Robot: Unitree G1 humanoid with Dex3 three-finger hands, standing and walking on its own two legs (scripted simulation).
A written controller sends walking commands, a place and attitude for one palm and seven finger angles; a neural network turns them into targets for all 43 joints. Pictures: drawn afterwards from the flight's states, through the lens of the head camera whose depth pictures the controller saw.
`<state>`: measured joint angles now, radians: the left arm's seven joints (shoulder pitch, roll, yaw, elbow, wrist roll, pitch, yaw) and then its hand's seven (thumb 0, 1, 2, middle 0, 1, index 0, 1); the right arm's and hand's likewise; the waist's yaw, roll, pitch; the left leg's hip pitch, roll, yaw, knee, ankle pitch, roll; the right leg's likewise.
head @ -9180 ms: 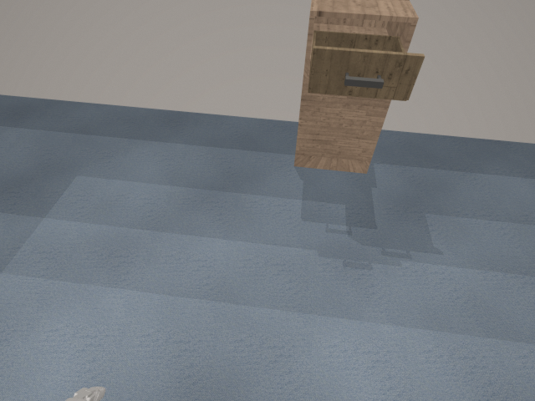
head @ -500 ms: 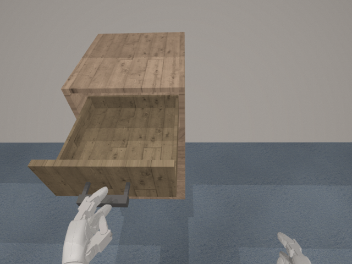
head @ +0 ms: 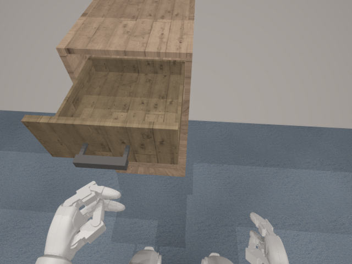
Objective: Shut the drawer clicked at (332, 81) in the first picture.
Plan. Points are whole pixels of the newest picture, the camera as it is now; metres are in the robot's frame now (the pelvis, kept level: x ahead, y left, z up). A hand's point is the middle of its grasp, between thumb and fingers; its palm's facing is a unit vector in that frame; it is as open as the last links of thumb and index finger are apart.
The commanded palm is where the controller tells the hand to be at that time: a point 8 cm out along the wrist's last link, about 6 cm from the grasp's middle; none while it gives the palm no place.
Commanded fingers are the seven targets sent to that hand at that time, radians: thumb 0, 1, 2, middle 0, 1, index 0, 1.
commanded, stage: raise the hand and make a fist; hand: left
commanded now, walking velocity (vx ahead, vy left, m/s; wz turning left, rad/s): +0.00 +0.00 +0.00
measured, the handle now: (103, 155) +0.36 +0.21 +0.02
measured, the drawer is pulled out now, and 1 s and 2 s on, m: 0.27 0.27 0.27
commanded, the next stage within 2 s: bring the fist close to the handle in 1.16 s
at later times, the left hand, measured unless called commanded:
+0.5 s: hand (80, 235) +0.16 +0.17 +0.09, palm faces +0.01 -1.00 -0.04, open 3.1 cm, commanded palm +0.12 +0.23 +0.10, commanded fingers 0.00 0.90 0.90 -1.40 -1.60 -1.40 -1.60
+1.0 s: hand (72, 240) +0.15 +0.17 +0.11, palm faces +0.00 -1.00 -0.05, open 3.3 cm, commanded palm +0.11 +0.23 +0.12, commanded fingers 0.00 0.90 0.90 -1.40 -1.60 -1.40 -1.60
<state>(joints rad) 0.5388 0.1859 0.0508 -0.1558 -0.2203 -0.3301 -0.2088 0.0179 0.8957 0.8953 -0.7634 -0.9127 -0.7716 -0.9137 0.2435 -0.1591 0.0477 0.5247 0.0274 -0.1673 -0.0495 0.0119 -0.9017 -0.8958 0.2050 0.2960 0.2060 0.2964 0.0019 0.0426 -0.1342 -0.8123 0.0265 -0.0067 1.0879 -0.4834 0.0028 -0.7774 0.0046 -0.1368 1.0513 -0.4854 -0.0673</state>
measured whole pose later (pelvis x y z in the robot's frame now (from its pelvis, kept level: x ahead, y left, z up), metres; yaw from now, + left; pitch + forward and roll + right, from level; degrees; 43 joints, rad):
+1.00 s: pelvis +0.02 +0.02 +0.02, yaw +0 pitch +8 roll -2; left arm 0.83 0.19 0.02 -0.43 -0.21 -0.31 -0.17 0.02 0.90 0.90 -1.40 -1.60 -1.40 -1.60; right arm 0.25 -0.21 0.00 0.47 0.05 -0.21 -0.03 0.01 -0.90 -0.90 0.20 0.30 0.20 0.30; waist 0.01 0.05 -0.14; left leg -0.65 0.00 0.01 0.99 -0.47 0.04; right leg -0.61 -0.01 -0.12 0.93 -0.46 -0.03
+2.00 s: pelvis +0.02 +0.01 -0.01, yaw +0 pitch +15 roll -2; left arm 0.50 0.19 0.07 -0.11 -0.21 -0.40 -0.18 0.02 0.90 0.90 -1.40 -1.60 -1.40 -1.60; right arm 0.22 -0.22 0.00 0.52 0.02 -0.17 -0.04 0.01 -0.90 -0.90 0.20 0.30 0.20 0.30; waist -0.02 0.03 -0.15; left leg -0.86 0.02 0.00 1.12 -0.53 0.02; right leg -0.83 0.00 -0.12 1.08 -0.52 -0.05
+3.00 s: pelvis +0.01 +0.02 -0.03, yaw -1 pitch +20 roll -3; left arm 0.31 0.21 0.05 -0.01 -0.19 -0.41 -0.12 0.02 0.89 0.90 -1.40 -1.60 -1.40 -1.60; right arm 0.21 -0.23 0.02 0.48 0.01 -0.10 -0.03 0.01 -0.90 -0.90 0.20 0.30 0.20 0.30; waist -0.03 0.03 -0.17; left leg -1.02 0.02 0.00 1.24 -0.56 0.03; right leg -0.98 0.00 -0.13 1.19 -0.55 -0.04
